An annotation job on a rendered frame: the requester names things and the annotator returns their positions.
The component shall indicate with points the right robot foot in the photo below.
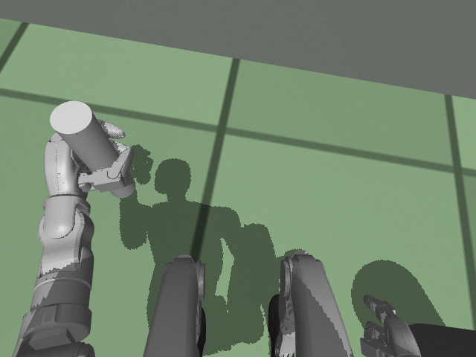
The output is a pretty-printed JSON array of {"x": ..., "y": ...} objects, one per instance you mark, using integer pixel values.
[{"x": 274, "y": 324}]

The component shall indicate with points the left robot hand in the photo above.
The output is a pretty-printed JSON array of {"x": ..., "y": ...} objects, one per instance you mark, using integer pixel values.
[{"x": 65, "y": 172}]

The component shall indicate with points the right robot hand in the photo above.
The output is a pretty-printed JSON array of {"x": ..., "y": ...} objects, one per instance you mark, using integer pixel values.
[{"x": 394, "y": 340}]

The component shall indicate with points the left robot arm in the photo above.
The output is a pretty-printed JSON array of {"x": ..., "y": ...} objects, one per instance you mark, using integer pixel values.
[{"x": 59, "y": 317}]

